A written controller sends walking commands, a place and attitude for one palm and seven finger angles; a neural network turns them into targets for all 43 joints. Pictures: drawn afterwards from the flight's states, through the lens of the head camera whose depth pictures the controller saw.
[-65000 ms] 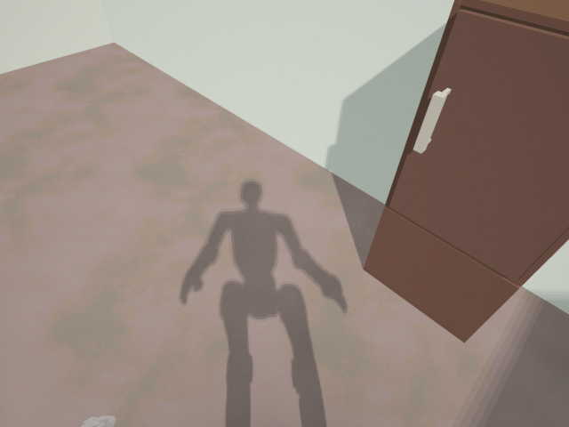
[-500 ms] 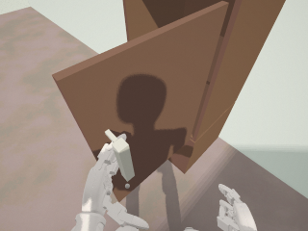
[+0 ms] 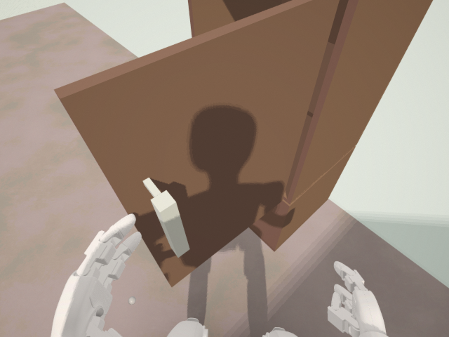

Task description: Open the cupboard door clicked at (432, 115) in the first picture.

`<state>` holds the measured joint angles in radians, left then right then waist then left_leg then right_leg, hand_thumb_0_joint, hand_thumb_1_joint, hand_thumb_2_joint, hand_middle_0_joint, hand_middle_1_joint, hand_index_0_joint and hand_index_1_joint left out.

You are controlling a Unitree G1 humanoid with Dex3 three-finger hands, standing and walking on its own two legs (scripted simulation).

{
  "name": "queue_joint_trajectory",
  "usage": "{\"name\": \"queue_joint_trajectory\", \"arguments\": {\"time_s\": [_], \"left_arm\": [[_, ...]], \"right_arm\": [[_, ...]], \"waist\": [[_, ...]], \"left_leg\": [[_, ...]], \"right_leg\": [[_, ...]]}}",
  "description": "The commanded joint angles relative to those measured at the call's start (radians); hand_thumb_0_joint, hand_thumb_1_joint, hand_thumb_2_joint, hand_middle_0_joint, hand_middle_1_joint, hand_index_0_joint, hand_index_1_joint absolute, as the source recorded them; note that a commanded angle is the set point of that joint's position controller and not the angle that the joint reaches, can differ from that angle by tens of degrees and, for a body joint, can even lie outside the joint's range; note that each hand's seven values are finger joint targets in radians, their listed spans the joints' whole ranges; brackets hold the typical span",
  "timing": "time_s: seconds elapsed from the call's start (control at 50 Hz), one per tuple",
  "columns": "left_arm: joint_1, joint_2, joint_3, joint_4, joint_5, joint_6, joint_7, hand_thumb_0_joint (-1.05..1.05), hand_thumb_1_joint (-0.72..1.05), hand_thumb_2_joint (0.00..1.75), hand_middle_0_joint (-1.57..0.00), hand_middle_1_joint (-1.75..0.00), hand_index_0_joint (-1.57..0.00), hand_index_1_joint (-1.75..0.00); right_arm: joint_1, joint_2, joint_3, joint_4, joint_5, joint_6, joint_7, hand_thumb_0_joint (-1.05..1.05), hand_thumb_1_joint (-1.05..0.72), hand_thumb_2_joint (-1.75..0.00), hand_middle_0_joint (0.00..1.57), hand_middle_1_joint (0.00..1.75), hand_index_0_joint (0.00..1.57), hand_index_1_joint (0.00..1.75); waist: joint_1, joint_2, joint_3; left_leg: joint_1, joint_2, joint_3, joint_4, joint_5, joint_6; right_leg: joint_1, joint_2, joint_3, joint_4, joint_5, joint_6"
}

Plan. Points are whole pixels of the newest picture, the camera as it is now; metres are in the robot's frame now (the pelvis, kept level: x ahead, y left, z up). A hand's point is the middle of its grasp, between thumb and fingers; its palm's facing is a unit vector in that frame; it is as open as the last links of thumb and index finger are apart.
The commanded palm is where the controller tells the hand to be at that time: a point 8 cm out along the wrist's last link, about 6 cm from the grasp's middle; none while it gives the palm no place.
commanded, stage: slide the hand sideways off the handle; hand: left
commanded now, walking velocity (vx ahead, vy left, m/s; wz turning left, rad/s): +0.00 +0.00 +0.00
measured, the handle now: (166, 218) +0.28 +0.12 +0.09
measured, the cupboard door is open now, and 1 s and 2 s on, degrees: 87 87 87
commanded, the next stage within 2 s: draw the hand back to the body in 0.14 s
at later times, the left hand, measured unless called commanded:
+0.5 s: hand (86, 295) +0.16 +0.19 +0.12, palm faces +0.00 -1.00 -0.05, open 16.3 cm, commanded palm +0.12 +0.24 +0.13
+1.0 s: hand (31, 256) +0.19 +0.25 +0.16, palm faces +0.25 -0.90 -0.37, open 14.3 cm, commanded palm +0.15 +0.30 +0.20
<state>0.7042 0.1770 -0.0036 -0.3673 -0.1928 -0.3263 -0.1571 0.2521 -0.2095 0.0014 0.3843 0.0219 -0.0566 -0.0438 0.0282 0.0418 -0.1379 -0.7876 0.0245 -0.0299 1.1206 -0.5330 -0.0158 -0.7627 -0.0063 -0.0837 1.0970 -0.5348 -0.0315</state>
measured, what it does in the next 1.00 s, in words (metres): rises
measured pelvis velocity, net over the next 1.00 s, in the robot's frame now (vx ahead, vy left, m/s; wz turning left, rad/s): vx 0.02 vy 0.04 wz -0.02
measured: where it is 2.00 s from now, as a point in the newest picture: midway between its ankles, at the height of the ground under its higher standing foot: outside the picture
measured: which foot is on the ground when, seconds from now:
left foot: down 0.00-1.00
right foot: down 0.00-1.00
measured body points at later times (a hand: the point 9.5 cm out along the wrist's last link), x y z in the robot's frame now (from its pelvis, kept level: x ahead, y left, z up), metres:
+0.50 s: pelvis -0.01 +0.02 +0.01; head +0.00 +0.02 +0.46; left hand +0.15 +0.24 +0.12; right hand +0.18 -0.19 -0.04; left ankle +0.01 +0.13 -0.66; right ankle +0.01 -0.10 -0.66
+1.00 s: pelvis +0.02 +0.04 +0.05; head +0.01 +0.03 +0.50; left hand +0.17 +0.29 +0.18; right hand +0.20 -0.18 -0.01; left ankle +0.01 +0.13 -0.66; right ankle +0.01 -0.10 -0.66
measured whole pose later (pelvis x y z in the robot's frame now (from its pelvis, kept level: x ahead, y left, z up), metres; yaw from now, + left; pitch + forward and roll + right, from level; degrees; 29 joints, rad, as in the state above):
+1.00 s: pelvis +0.02 +0.04 +0.05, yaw -1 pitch +3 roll -2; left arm 0.68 0.31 0.15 -0.53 -0.05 0.01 0.11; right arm 0.28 -0.21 0.06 0.47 0.03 -0.11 -0.11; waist 0.05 0.06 -0.09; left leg -0.42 0.00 0.01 0.79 -0.42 0.04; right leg -0.38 -0.02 -0.04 0.72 -0.39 0.02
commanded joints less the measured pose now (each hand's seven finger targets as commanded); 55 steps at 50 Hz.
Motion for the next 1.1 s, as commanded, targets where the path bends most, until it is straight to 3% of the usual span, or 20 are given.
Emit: {"name": "queue_joint_trajectory", "arguments": {"time_s": [0.0, 0.08, 0.12, 0.16, 0.22, 0.24, 0.3, 0.38, 0.42, 0.5, 0.58, 0.68, 0.72, 0.74, 0.76, 0.78, 0.8, 0.94, 1.0, 1.08], "left_arm": [[0.035, 0.099, 0.141, -0.190, -0.054, -0.066, -0.016, 0.00, -0.50, 0.30, -0.15, -0.30, -0.15, -0.30], [0.062, 0.123, 0.175, -0.175, -0.089, -0.072, -0.064, 0.00, -0.50, 0.30, -0.15, -0.30, -0.15, -0.30], [0.022, 0.096, 0.122, -0.193, -0.097, -0.082, -0.091, 0.00, -0.50, 0.30, -0.15, -0.30, -0.15, -0.30], [-0.003, 0.108, 0.129, -0.185, -0.106, -0.089, -0.104, 0.00, -0.50, 0.30, -0.15, -0.30, -0.15, -0.30], [-0.026, 0.112, 0.122, -0.177, -0.100, -0.088, -0.100, 0.00, -0.50, 0.30, -0.15, -0.30, -0.15, -0.30], [-0.023, 0.134, 0.147, -0.205, -0.098, -0.086, -0.091, 0.00, -0.50, 0.30, -0.15, -0.30, -0.15, -0.30], [-0.020, 0.159, 0.167, -0.279, -0.088, -0.060, -0.051, 0.00, -0.50, 0.30, -0.15, -0.30, -0.15, -0.30], [0.005, 0.137, 0.167, -0.272, -0.085, 0.001, -0.013, 0.00, -0.50, 0.30, -0.15, -0.30, -0.15, -0.30], [-0.006, 0.117, 0.140, -0.276, -0.083, 0.033, -0.011, 0.00, -0.50, 0.30, -0.15, -0.30, -0.15, -0.30], [-0.008, 0.124, 0.140, -0.273, -0.074, 0.098, -0.013, 0.00, -0.50, 0.30, -0.15, -0.30, -0.15, -0.30], [-0.062, 0.181, 0.196, -0.321, -0.074, 0.117, -0.006, 0.00, -0.50, 0.30, -0.15, -0.30, -0.15, -0.30], [-0.094, 0.188, 0.218, -0.370, -0.090, 0.123, -0.008, 0.00, -0.40, 0.34, -0.15, -0.30, -0.15, -0.30], [-0.085, 0.186, 0.230, -0.359, -0.098, 0.140, -0.018, 0.00, -0.32, 0.37, -0.16, -0.30, -0.16, -0.30], [-0.083, 0.344, 0.274, -0.438, 0.062, 0.178, 0.122, 0.00, -0.29, 0.39, -0.16, -0.30, -0.16, -0.30], [-0.025, 0.251, 0.234, -0.417, 0.080, 0.213, 0.182, 0.00, -0.26, 0.40, -0.16, -0.30, -0.16, -0.30], [-0.010, 0.239, 0.234, -0.411, 0.088, 0.234, 0.209, 0.00, -0.22, 0.42, -0.16, -0.30, -0.16, -0.30], [0.011, 0.199, 0.203, -0.373, 0.106, 0.252, 0.227, 0.00, -0.18, 0.43, -0.16, -0.30, -0.16, -0.30], [-0.073, 0.273, 0.265, -0.377, 0.147, 0.263, 0.298, 0.00, 0.06, 0.54, -0.17, -0.30, -0.17, -0.30], [-0.104, 0.295, 0.295, -0.395, 0.152, 0.260, 0.311, 0.00, 0.17, 0.58, -0.17, -0.30, -0.17, -0.30], [-0.153, 0.311, 0.327, -0.366, 0.155, 0.257, 0.318, 0.00, 0.31, 0.64, -0.18, -0.30, -0.18, -0.30]], "right_arm": [[-0.069, -0.100, -0.049, -0.168, 0.005, -0.059, -0.022, 0.00, -0.90, -0.90, 0.20, 0.30, 0.20, 0.30], [-0.065, -0.102, -0.053, -0.158, 0.010, -0.066, -0.030, 0.00, -0.90, -0.90, 0.20, 0.30, 0.20, 0.30], [-0.068, -0.106, -0.048, -0.157, 0.012, -0.081, -0.031, 0.00, -0.90, -0.90, 0.20, 0.30, 0.20, 0.30], [-0.067, -0.112, -0.048, -0.148, 0.012, -0.093, -0.034, 0.00, -0.90, -0.90, 0.20, 0.30, 0.20, 0.30], [-0.066, -0.117, -0.047, -0.146, 0.011, -0.103, -0.034, 0.00, -0.90, -0.90, 0.20, 0.30, 0.20, 0.30], [-0.066, -0.117, -0.051, -0.150, 0.015, -0.104, -0.035, 0.00, -0.90, -0.90, 0.20, 0.30, 0.20, 0.30], [-0.071, -0.112, -0.043, -0.165, 0.020, -0.105, -0.035, 0.00, -0.90, -0.90, 0.20, 0.30, 0.20, 0.30], [-0.073, -0.104, -0.035, -0.166, 0.026, -0.101, -0.035, 0.00, -0.90, -0.90, 0.20, 0.30, 0.20, 0.30], [-0.076, -0.110, -0.029, -0.170, 0.031, -0.101, -0.035, 0.00, -0.90, -0.90, 0.20, 0.30, 0.20, 0.30], [-0.078, -0.117, -0.019, -0.166, 0.032, -0.110, -0.035, 0.00, -0.90, -0.90, 0.20, 0.30, 0.20, 0.30], [-0.073, -0.121, -0.011, -0.155, 0.029, -0.125, -0.041, 0.00, -0.90, -0.90, 0.20, 0.30, 0.20, 0.30], [-0.064, -0.123, 0.002, -0.138, 0.032, -0.154, -0.039, 0.00, -0.90, -0.90, 0.20, 0.30, 0.20, 0.30], [-0.060, -0.121, 0.003, -0.127, 0.034, -0.163, -0.037, 0.00, -0.90, -0.90, 0.20, 0.30, 0.20, 0.30], [-0.052, -0.117, -0.003, -0.141, 0.018, -0.143, -0.065, 0.00, -0.90, -0.90, 0.20, 0.30, 0.20, 0.30], [-0.048, -0.097, 0.007, -0.136, 0.012, -0.135, -0.072, 0.00, -0.90, -0.90, 0.20, 0.30, 0.20, 0.30], [-0.053, -0.098, 0.004, -0.130, 0.010, -0.133, -0.072, 0.00, -0.90, -0.90, 0.20, 0.30, 0.20, 0.30], [-0.050, -0.091, 0.010, -0.114, 0.011, -0.123, -0.070, 0.00, -0.90, -0.90, 0.20, 0.30, 0.20, 0.30], [-0.076, -0.109, 0.007, -0.079, 0.000, -0.107, -0.080, 0.00, -0.90, -0.90, 0.20, 0.30, 0.20, 0.30], [-0.084, -0.112, 0.011, -0.057, -0.003, -0.118, -0.083, 0.00, -0.90, -0.90, 0.20, 0.30, 0.20, 0.30], [-0.098, -0.116, 0.012, -0.022, -0.004, -0.126, -0.078, 0.00, -0.90, -0.90, 0.20, 0.30, 0.20, 0.30]], "waist": [[-0.002, -0.079, -0.115], [-0.005, -0.082, -0.127], [-0.025, -0.060, -0.111], [-0.028, -0.053, -0.093], [-0.027, -0.043, -0.074], [-0.013, -0.025, -0.096], [0.008, 0.045, -0.124], [0.008, 0.016, -0.095], [-0.006, 0.006, -0.054], [-0.006, -0.004, -0.020], [0.001, 0.013, -0.022], [0.009, 0.062, -0.044], [0.010, 0.053, -0.055], [0.056, 0.067, -0.078], [0.032, 0.068, -0.025], [0.034, 0.045, -0.021], [0.021, 0.056, 0.025], [0.019, -0.020, 0.024], [0.025, 0.024, 0.004], [0.030, 0.062, 0.039]], "left_leg": [[0.010, -0.051, 0.019, -0.114, 0.194, 0.028], [0.007, -0.049, 0.011, -0.110, 0.198, 0.029], [0.014, -0.051, 0.010, -0.108, 0.189, 0.032], [0.014, -0.048, 0.004, -0.111, 0.169, 0.033], [0.015, -0.044, -0.001, -0.121, 0.148, 0.035], [0.037, -0.042, -0.001, -0.136, 0.149, 0.035], [0.090, -0.042, -0.004, -0.187, 0.148, 0.035], [0.117, -0.036, -0.022, -0.242, 0.138, 0.033], [0.128, -0.033, -0.025, -0.266, 0.109, 0.033], [0.149, -0.026, -0.036, -0.307, 0.099, 0.033], [0.184, -0.022, -0.042, -0.332, 0.110, 0.032], [0.250, -0.018, -0.053, -0.365, 0.178, 0.021], [0.272, -0.017, -0.052, -0.374, 0.219, 0.016], [0.280, -0.003, -0.038, -0.424, 0.224, 0.019], [0.282, -0.008, -0.029, -0.438, 0.226, 0.016], [0.279, -0.008, -0.031, -0.445, 0.229, 0.015], [0.294, -0.003, -0.019, -0.444, 0.256, 0.016], [0.418, 0.002, -0.002, -0.515, 0.325, 0.029], [0.473, 0.002, -0.001, -0.550, 0.397, 0.028], [0.519, 0.004, -0.003, -0.593, 0.460, 0.020]], "right_leg": [[0.179, 0.002, 0.119, -0.239, 0.214, 0.021], [0.194, -0.004, 0.131, -0.250, 0.234, 0.028], [0.163, -0.006, 0.127, -0.253, 0.221, 0.033], [0.133, 0.001, 0.120, -0.258, 0.165, 0.027], [0.105, 0.011, 0.103, -0.254, 0.094, 0.016], [0.111, 0.016, 0.094, -0.250, 0.084, 0.010], [0.141, 0.026, 0.065, -0.245, 0.084, 0.000], [0.160, 0.039, 0.026, -0.256, 0.104, 0.002], [0.145, 0.039, 0.014, -0.272, 0.086, 0.010], [0.164, 0.040, 0.003, -0.292, 0.091, 0.011], [0.190, 0.042, 0.000, -0.309, 0.103, 0.008], [0.226, 0.046, -0.016, -0.310, 0.178, 0.005], [0.245, 0.046, -0.022, -0.317, 0.214, 0.008], [0.310, 0.021, 0.048, -0.367, 0.233, -0.008], [0.310, 0.016, 0.039, -0.385, 0.233, -0.007], [0.327, 0.015, 0.035, -0.397, 0.237, -0.007], [0.323, 0.012, 0.032, -0.406, 0.248, -0.002], [0.429, 0.005, 0.033, -0.502, 0.309, 0.007], [0.485, -0.001, 0.034, -0.524, 0.356, 0.008], [0.526, 0.000, 0.034, -0.568, 0.383, 0.006]]}}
